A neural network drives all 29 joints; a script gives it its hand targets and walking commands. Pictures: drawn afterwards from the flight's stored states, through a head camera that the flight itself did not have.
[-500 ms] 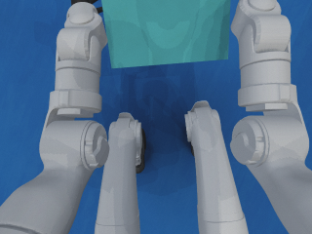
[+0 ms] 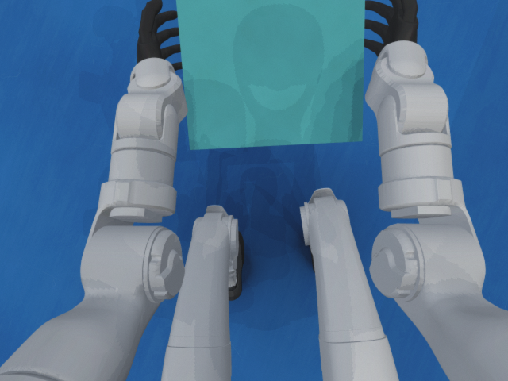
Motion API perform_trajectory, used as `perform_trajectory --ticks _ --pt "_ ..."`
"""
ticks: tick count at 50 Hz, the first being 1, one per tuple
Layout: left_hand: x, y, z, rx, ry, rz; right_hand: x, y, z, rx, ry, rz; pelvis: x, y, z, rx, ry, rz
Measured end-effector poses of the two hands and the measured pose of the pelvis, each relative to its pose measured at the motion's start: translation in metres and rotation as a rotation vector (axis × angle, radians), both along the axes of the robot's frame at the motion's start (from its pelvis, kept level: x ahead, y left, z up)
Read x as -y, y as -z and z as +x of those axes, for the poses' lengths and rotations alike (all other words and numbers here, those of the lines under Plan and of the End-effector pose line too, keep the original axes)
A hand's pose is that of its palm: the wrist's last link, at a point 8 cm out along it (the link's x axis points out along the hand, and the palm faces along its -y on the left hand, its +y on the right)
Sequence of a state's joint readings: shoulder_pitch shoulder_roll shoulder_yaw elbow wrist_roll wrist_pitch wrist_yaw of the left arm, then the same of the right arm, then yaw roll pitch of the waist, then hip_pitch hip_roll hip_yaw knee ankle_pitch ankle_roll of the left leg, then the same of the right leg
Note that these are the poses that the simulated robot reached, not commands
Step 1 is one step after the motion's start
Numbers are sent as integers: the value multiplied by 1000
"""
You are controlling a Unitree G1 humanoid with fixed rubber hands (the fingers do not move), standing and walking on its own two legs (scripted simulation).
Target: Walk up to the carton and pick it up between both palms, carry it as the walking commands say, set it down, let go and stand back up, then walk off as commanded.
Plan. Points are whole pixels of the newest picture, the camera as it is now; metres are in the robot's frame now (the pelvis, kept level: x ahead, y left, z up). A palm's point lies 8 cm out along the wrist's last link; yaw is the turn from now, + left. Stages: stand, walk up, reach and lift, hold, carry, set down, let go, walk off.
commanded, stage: reach and lift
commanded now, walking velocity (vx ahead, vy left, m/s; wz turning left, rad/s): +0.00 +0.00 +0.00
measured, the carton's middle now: (270, 70) +0.53 -0.03 -0.11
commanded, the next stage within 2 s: none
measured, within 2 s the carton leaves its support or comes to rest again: neither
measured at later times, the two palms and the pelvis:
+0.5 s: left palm (113, 42) +0.49 +0.11 +0.07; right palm (440, 10) +0.48 -0.18 +0.07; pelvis +0.05 -0.01 +0.06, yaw +0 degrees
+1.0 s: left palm (43, 23) +0.47 +0.13 +0.13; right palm out of the picture +0.46 -0.17 +0.15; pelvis +0.12 +0.00 +0.16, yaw +0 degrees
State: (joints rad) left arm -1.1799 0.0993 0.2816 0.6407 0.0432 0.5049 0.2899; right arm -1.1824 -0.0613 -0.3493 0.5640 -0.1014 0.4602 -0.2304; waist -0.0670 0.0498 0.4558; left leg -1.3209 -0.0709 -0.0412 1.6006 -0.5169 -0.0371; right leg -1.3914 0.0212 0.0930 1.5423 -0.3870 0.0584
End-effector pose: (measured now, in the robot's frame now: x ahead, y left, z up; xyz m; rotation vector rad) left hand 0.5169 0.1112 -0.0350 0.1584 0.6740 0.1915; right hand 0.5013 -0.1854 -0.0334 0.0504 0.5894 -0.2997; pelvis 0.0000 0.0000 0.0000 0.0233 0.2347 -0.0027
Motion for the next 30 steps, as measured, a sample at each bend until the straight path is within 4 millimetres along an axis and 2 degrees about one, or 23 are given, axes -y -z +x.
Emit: perform_trajectory --ticks 12,19,21,25,30 --pt "5 -23 -24 -44 -9 -33 5 -40 -16 -46 -9 -30 7 -28 6 -4 -3 -4" --pt "4 -64 -18 -8 2 -22 4 -73 -16 -13 4 -14 10 -45 16 -8 0 1" --pt "2 -77 -17 -6 2 -25 2 -84 -16 -8 7 -7 10 -50 22 -32 -1 2" --pt "-3 -100 -23 -64 15 6 -3 -102 -21 -68 -17 1 10 -62 48 -149 -9 -3" --pt "-4 -124 -32 -108 3 -19 -3 -127 -32 -115 -38 -26 10 -89 75 -155 -7 -9"
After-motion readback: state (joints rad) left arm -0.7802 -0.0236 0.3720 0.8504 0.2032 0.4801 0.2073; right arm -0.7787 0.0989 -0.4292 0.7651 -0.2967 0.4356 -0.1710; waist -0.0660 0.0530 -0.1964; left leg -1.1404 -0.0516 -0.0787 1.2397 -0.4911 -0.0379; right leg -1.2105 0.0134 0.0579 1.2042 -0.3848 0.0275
